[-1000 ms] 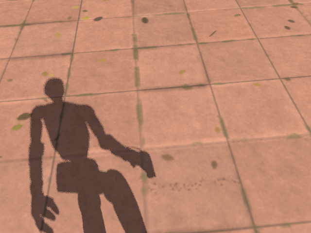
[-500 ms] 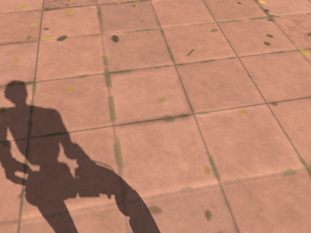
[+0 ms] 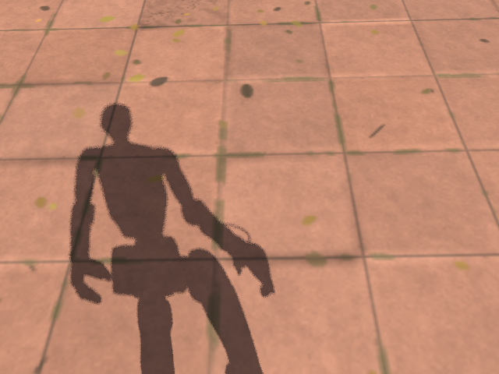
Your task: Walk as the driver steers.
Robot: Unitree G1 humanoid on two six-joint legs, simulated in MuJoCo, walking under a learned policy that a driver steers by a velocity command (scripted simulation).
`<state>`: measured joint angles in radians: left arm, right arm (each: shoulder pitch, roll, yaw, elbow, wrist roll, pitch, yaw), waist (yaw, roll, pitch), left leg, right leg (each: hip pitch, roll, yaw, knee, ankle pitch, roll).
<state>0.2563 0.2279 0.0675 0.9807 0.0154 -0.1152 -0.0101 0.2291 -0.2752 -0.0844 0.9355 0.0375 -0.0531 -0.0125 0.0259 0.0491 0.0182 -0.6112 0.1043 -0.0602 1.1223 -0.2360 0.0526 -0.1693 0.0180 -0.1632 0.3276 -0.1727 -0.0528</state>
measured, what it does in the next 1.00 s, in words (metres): walks ahead, turning left: left foot, then right foot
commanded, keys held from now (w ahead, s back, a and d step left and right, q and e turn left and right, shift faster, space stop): w+q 0.78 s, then w+e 0.22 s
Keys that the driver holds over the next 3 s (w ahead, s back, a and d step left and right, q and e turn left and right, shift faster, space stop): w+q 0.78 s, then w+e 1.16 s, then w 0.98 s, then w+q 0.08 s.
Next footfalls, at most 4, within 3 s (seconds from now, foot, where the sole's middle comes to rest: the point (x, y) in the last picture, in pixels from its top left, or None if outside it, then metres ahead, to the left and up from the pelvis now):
0.32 left None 0.33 0.16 -0.78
0.82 right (247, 313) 0.67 0.08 -0.78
1.28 left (145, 287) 0.75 0.39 -0.78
1.78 right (222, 202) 1.08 0.18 -0.78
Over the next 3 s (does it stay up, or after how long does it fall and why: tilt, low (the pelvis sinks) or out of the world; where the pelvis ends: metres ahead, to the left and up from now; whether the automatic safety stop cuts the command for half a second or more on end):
stays up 1.58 0.18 0.00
